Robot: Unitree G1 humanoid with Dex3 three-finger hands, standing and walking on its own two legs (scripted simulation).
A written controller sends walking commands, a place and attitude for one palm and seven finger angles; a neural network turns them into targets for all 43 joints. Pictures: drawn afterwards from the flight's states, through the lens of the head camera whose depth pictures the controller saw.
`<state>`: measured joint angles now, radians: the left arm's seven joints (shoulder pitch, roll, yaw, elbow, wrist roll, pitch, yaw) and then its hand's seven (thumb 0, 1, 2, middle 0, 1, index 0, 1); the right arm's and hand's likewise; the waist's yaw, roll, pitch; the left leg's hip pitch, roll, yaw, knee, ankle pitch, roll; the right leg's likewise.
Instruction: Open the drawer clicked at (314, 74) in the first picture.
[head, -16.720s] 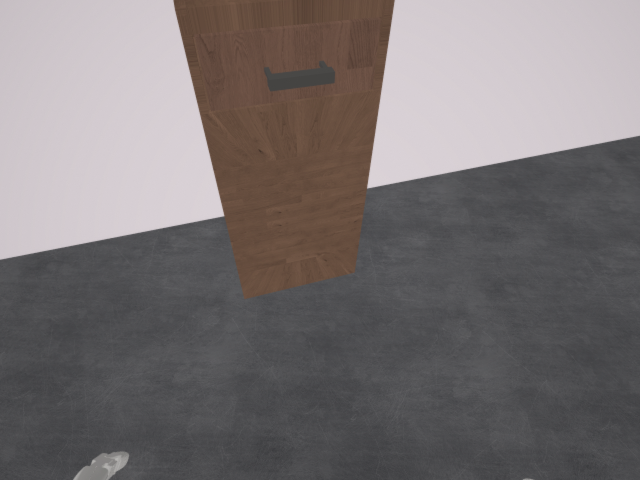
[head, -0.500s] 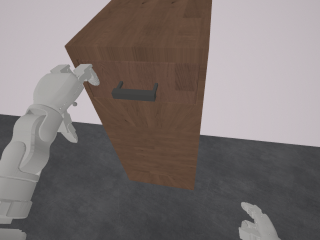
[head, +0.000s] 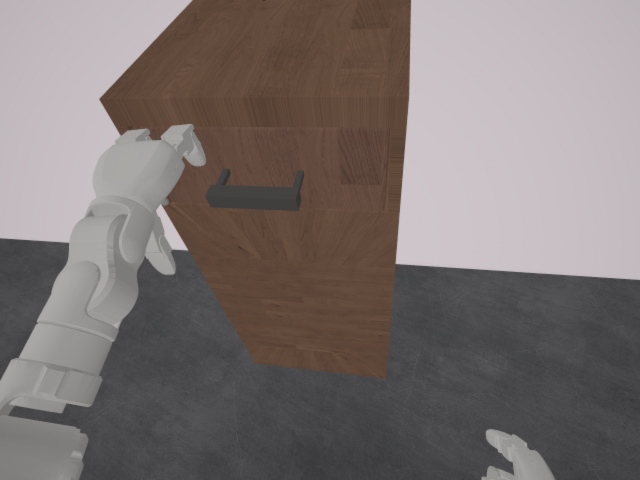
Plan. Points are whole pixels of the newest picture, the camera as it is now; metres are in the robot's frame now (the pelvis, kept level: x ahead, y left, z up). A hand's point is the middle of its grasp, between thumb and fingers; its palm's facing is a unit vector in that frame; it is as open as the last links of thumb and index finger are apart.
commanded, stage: move the hooked fingers above the handle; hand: left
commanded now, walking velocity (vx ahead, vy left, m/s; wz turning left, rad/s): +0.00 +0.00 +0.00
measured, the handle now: (257, 186) +0.50 +0.16 +0.08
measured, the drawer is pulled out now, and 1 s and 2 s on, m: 0.00 0.00 0.00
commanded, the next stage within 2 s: none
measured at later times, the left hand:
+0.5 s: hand (215, 189) +0.44 +0.19 +0.13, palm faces -0.08 +0.01 -1.00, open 13.9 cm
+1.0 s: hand (277, 171) +0.47 +0.11 +0.14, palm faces +0.08 -0.02 -1.00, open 13.6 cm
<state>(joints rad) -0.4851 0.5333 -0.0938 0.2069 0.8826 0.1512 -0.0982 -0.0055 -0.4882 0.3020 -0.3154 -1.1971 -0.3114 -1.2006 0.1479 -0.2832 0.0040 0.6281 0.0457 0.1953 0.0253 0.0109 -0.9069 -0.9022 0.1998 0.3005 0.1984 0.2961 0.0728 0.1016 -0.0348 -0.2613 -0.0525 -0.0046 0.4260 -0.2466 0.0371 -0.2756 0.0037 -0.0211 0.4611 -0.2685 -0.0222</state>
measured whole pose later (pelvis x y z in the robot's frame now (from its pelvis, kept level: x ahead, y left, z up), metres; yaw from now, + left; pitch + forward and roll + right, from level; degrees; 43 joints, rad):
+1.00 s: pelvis -0.01 -0.02 +0.00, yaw -4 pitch +6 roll +1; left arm -0.82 0.42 -0.20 0.73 0.94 0.08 0.12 0.00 -0.49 0.30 -0.44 -1.23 -0.35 -1.23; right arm 0.16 -0.25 0.04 0.70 0.07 0.20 -0.08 0.01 -0.91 -0.90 0.20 0.30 0.20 0.30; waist -0.03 0.09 -0.03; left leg -0.29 -0.01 0.06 0.42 -0.23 0.02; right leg -0.34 0.04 0.04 0.48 -0.25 -0.04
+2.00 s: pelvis -0.02 +0.00 +0.00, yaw -1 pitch +6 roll +0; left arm -0.80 0.53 -0.23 0.74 0.95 0.11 -0.06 -0.01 -0.49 0.30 -0.33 -1.21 -0.32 -1.21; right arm 0.26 -0.28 -0.02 0.64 0.06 0.15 -0.08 0.01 -0.90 -0.90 0.20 0.30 0.20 0.30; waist 0.00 0.04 -0.05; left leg -0.32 -0.05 0.01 0.45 -0.23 0.04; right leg -0.34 0.01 -0.01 0.48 -0.25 -0.02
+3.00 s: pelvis -0.01 +0.00 -0.01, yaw -1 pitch +8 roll +1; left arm -0.85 0.42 -0.25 0.63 0.89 -0.12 0.07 0.00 -0.49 0.30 -0.33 -1.20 -0.32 -1.20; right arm 0.18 -0.29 0.00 0.67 0.06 0.11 -0.06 0.01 -0.91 -0.90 0.20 0.30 0.20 0.30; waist -0.03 0.04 -0.04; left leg -0.37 -0.04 0.01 0.50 -0.27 0.03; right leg -0.38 0.02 -0.01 0.52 -0.28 -0.03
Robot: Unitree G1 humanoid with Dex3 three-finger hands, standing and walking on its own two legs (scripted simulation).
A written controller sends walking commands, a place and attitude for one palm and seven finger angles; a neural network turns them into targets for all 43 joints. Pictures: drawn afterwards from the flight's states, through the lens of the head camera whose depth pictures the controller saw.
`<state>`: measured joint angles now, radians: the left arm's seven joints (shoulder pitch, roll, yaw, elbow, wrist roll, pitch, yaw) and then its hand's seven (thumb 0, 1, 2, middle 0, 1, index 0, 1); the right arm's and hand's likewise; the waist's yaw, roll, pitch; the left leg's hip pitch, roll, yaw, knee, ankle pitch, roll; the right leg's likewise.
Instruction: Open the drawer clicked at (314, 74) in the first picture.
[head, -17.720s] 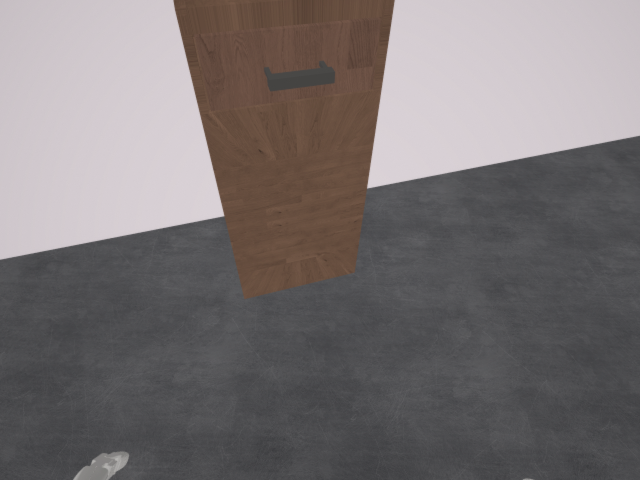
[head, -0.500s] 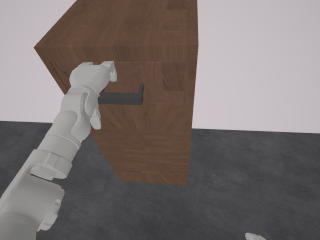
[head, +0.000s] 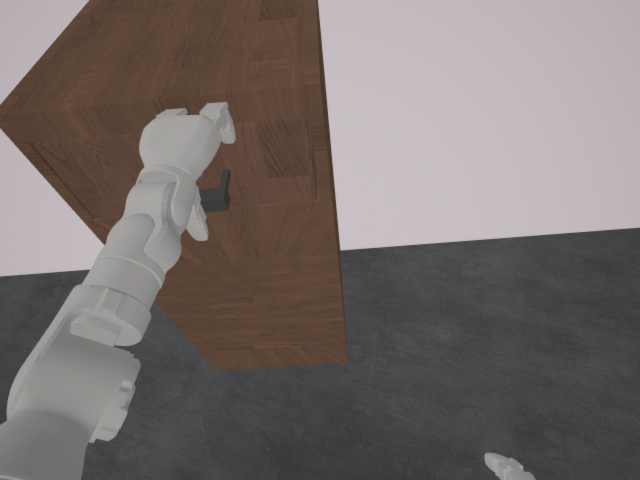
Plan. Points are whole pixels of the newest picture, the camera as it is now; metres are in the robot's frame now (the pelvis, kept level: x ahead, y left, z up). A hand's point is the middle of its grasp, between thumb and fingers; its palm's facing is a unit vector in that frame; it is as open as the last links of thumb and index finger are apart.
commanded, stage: move the hooked fingers above the handle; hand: left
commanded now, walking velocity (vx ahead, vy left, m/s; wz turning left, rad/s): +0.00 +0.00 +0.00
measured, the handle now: (183, 191) +0.50 +0.21 +0.08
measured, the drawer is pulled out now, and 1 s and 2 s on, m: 0.00 0.00 0.00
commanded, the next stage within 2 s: none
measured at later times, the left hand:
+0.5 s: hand (203, 168) +0.46 +0.15 +0.15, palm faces +0.11 -0.11 -0.99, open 13.8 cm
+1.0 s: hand (106, 212) +0.42 +0.28 +0.12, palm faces -0.09 +0.04 -1.00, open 13.8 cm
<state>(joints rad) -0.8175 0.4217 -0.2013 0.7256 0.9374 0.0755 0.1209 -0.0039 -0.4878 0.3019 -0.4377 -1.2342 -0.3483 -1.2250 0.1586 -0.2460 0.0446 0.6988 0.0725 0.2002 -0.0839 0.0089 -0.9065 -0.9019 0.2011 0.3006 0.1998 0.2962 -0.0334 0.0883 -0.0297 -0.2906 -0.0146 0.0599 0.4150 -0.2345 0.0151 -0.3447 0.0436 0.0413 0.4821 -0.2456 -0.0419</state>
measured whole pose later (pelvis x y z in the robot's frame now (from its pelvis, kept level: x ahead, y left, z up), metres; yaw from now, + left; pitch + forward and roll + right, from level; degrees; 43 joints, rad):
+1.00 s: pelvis -0.01 +0.02 +0.00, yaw +3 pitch +6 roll +0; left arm -0.80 0.53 -0.23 0.74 0.95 0.11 -0.06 -0.01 -0.49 0.30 -0.33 -1.21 -0.32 -1.21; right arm 0.26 -0.28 -0.02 0.64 0.06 0.15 -0.08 0.01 -0.90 -0.90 0.20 0.30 0.20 0.30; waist 0.00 0.04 -0.05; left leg -0.32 -0.05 0.01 0.45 -0.23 0.04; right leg -0.34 0.01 -0.01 0.48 -0.25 -0.02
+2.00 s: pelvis +0.00 +0.01 +0.00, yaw +3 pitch +8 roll +1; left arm -0.85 0.42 -0.25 0.63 0.89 -0.12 0.07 0.00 -0.49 0.30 -0.33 -1.20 -0.32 -1.20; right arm 0.18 -0.29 0.00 0.67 0.06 0.11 -0.06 0.01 -0.91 -0.90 0.20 0.30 0.20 0.30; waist -0.03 0.04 -0.04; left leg -0.37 -0.04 0.01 0.50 -0.27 0.03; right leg -0.38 0.02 -0.01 0.52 -0.28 -0.03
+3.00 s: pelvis +0.00 +0.02 +0.00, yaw -1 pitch +7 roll +1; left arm -0.83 0.43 -0.18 0.70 0.93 0.02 0.11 0.00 -0.49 0.30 -0.45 -1.26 -0.32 -1.20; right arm 0.17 -0.21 0.08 0.69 0.07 0.23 -0.07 0.01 -0.90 -0.90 0.20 0.30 0.20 0.30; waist -0.02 0.09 -0.04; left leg -0.30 -0.03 0.08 0.43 -0.24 0.04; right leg -0.36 0.03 0.06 0.48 -0.24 -0.01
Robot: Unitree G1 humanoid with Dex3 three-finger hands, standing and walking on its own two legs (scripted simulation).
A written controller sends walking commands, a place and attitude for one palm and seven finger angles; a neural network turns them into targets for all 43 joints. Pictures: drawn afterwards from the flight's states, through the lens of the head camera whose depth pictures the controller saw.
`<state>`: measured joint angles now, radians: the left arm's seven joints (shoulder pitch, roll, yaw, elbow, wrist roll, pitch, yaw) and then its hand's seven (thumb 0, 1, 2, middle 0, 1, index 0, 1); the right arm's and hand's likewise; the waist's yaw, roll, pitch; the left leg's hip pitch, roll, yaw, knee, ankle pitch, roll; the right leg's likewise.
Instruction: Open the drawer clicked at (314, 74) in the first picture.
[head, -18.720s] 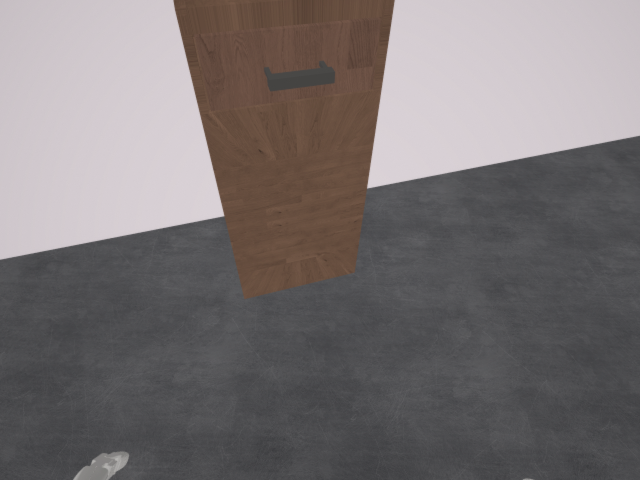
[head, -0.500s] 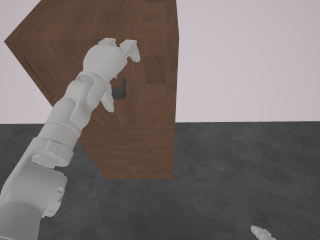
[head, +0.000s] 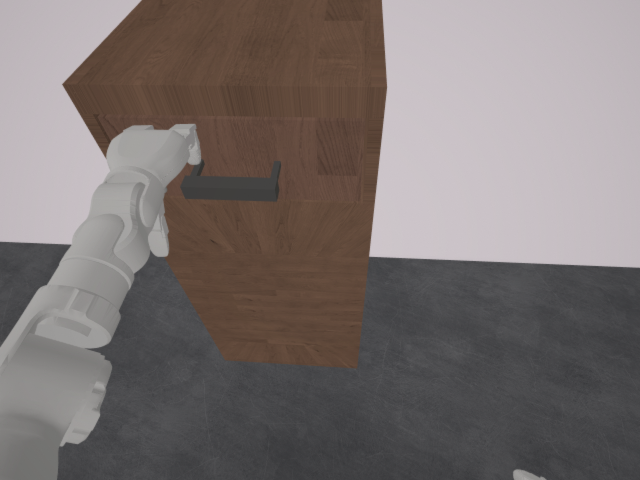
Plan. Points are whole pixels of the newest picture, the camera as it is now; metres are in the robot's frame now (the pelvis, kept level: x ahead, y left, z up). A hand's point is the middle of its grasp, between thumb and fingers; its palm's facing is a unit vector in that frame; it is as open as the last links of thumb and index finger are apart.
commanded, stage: move the hooked fingers above the handle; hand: left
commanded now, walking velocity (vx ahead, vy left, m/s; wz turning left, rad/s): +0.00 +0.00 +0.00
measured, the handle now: (234, 177) +0.52 +0.16 +0.08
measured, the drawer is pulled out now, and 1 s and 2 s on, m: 0.00 0.00 0.00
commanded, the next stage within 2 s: none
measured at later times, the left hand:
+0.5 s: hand (258, 156) +0.48 +0.11 +0.15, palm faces +0.10 -0.03 -0.99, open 13.8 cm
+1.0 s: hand (268, 162) +0.47 +0.10 +0.15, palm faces +0.09 -0.11 -0.99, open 13.8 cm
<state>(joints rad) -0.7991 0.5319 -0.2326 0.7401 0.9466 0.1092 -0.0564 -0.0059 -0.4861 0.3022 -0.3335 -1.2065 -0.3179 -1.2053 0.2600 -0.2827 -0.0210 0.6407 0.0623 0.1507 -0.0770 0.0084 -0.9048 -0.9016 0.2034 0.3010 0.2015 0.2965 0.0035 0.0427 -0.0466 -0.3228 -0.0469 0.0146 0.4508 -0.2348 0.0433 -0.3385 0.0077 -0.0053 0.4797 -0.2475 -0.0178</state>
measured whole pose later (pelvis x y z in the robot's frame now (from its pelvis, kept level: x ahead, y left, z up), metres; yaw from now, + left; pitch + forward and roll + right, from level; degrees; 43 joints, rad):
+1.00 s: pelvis +0.01 -0.01 +0.00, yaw +0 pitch +8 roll +1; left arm -0.85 0.42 -0.25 0.63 0.89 -0.12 0.07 0.00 -0.49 0.30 -0.33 -1.20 -0.32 -1.20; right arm 0.18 -0.29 0.00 0.67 0.06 0.11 -0.06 0.01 -0.91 -0.90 0.20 0.30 0.20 0.30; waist -0.03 0.04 -0.04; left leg -0.37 -0.04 0.01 0.50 -0.27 0.03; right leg -0.38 0.02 -0.01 0.52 -0.28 -0.03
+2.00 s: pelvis +0.00 +0.00 +0.00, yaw -4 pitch +7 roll +1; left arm -0.83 0.43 -0.18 0.70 0.93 0.02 0.11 0.00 -0.49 0.30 -0.45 -1.26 -0.32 -1.20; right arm 0.17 -0.21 0.08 0.69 0.07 0.23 -0.07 0.01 -0.90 -0.90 0.20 0.30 0.20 0.30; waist -0.02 0.09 -0.04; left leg -0.30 -0.03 0.08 0.43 -0.24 0.04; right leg -0.36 0.03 0.06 0.48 -0.24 -0.01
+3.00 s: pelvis +0.01 -0.01 +0.00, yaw +1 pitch +6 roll +0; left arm -0.83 0.50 -0.26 0.69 0.90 -0.06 -0.13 -0.01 -0.49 0.30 -0.32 -1.20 -0.32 -1.21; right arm 0.26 -0.32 -0.04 0.66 0.06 0.13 -0.08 0.01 -0.91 -0.90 0.20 0.30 0.20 0.30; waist 0.00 0.04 -0.04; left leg -0.33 -0.04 -0.02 0.49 -0.26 0.03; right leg -0.33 0.01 -0.04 0.50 -0.27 -0.03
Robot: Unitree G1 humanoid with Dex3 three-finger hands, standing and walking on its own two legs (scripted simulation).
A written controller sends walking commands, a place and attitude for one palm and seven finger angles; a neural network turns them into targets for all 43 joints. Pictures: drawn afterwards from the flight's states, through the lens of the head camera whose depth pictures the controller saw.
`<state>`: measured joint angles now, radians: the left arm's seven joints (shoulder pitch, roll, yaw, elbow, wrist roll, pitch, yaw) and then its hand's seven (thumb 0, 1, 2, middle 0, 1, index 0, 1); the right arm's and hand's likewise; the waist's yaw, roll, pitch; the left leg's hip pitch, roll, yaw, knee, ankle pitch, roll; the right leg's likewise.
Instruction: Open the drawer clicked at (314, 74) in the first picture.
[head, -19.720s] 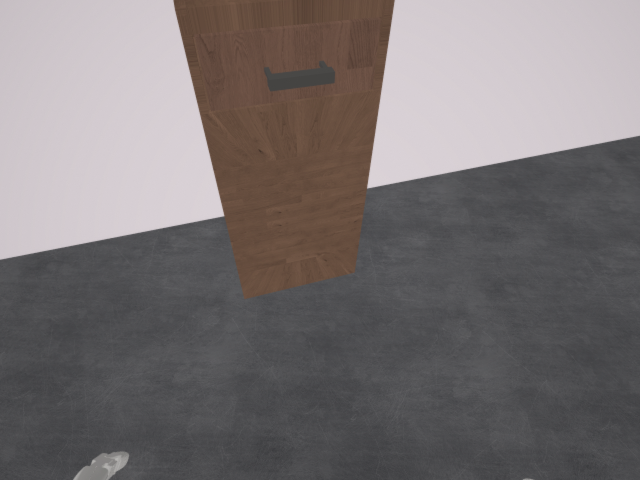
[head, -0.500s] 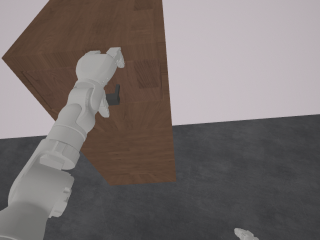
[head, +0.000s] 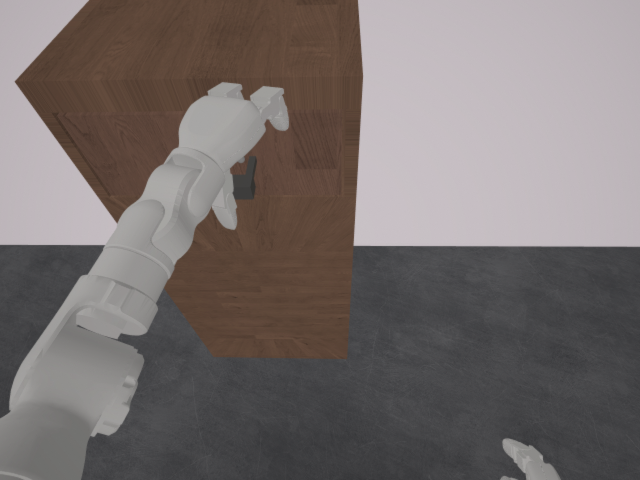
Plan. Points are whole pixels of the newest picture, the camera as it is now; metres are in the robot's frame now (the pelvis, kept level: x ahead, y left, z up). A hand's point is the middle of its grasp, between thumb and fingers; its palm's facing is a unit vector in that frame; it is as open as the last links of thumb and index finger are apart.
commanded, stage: move the hooked fingers above the handle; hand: left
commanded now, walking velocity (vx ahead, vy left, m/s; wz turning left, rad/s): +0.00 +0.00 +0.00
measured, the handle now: (207, 175) +0.51 +0.18 +0.08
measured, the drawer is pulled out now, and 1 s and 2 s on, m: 0.00 0.00 0.00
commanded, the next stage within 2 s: lift the fingers back up to retry in 1.28 s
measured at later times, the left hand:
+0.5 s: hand (123, 193) +0.43 +0.25 +0.13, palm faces -0.10 +0.03 -0.99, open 13.8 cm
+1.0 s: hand (214, 150) +0.47 +0.14 +0.16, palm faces +0.11 -0.04 -0.99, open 13.8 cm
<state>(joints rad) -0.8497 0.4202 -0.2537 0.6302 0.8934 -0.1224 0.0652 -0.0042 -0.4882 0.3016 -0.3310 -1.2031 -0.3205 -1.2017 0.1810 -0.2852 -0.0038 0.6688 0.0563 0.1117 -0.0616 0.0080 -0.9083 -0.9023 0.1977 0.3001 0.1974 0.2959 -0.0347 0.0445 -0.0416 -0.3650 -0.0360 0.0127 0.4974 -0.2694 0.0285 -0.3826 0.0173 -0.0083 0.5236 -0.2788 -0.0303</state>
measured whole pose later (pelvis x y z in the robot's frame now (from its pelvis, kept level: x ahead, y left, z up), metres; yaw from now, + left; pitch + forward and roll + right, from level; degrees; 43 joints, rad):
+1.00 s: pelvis +0.00 +0.01 +0.00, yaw -4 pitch +7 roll +1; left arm -0.83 0.43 -0.18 0.70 0.93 0.02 0.11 0.00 -0.49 0.30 -0.45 -1.26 -0.32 -1.20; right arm 0.17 -0.21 0.08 0.69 0.07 0.23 -0.07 0.01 -0.90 -0.90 0.20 0.30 0.20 0.30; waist -0.02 0.09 -0.04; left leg -0.30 -0.03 0.08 0.43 -0.24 0.04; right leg -0.36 0.03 0.06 0.48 -0.24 -0.01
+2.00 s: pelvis +0.00 +0.00 +0.00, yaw +2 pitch +6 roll +0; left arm -0.83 0.50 -0.26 0.69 0.90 -0.06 -0.13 -0.01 -0.49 0.30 -0.32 -1.20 -0.32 -1.21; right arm 0.26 -0.32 -0.04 0.66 0.06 0.13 -0.08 0.01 -0.91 -0.90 0.20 0.30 0.20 0.30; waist 0.00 0.04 -0.04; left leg -0.33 -0.04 -0.02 0.49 -0.26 0.03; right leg -0.33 0.01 -0.04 0.50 -0.27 -0.03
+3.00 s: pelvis +0.00 +0.00 +0.00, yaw -2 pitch +8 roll +1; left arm -0.89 0.40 -0.17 0.80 0.98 0.05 0.07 0.00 -0.49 0.30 -0.46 -1.28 -0.37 -1.28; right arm 0.21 -0.25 0.02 0.70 0.05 0.18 -0.04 0.01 -0.91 -0.90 0.20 0.30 0.20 0.30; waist -0.02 0.08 -0.09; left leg -0.35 -0.03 0.04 0.47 -0.26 0.03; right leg -0.38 0.02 0.02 0.50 -0.26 -0.02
